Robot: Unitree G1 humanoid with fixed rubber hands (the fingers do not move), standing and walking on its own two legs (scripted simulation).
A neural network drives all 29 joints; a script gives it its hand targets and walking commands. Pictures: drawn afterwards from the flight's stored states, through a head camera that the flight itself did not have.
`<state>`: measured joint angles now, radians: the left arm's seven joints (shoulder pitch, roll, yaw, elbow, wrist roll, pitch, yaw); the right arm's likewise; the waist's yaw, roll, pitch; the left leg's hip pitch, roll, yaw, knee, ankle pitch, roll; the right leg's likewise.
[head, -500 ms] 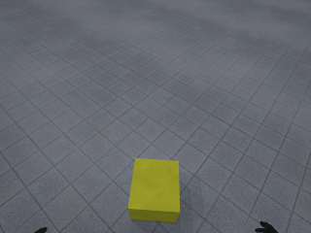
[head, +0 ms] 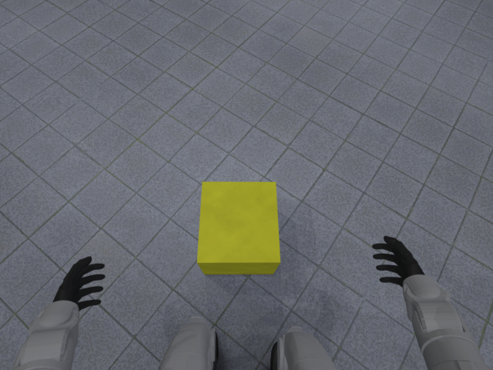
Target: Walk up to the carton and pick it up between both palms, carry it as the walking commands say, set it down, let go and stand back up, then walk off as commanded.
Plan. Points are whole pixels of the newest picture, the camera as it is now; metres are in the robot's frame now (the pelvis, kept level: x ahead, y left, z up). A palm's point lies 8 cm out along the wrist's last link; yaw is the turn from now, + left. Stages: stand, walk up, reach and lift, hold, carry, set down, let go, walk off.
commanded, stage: reach and lift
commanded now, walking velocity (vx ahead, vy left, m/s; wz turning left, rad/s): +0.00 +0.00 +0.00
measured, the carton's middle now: (239, 229) +0.51 +0.04 -0.62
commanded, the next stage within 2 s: none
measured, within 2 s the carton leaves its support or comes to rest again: neither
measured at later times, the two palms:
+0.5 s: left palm (116, 231) +0.35 +0.28 -0.13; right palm (369, 221) +0.38 -0.23 -0.13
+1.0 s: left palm (151, 180) +0.48 +0.24 -0.17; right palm (339, 179) +0.50 -0.20 -0.17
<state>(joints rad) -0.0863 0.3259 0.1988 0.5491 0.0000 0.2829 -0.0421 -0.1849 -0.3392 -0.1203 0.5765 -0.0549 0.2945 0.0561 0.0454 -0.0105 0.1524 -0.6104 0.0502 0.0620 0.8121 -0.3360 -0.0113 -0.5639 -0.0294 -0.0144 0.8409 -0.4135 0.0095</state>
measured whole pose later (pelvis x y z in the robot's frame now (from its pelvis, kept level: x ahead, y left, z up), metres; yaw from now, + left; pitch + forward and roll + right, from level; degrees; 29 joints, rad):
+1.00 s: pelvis -0.05 +0.00 -0.08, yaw +0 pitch +46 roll +0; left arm -1.25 0.34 0.38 0.93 -0.01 0.22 -0.01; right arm -1.29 -0.38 -0.28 0.96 0.01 0.22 0.05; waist 0.03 0.00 0.00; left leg -1.59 0.06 0.05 1.04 -0.24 0.01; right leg -1.55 -0.02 -0.01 1.09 -0.34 0.01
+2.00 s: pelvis -0.09 +0.00 -0.30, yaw +0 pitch +44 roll +0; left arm -1.50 0.43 0.24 1.09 -0.14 0.16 0.08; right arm -1.52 -0.46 -0.14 1.10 0.17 0.17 -0.05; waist 0.02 -0.01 0.23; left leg -2.22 0.07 0.02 1.92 -0.47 0.02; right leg -2.16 -0.03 0.02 1.99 -0.60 0.02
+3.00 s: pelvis -0.10 +0.00 -0.37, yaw +0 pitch +34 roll +0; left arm -1.66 0.46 0.10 1.26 -0.25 0.07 0.08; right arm -1.68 -0.45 0.00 1.22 0.26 0.10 -0.09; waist 0.03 -0.01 0.52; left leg -2.27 0.07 -0.01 2.17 -0.49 0.00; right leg -2.21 -0.01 0.01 2.24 -0.63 0.01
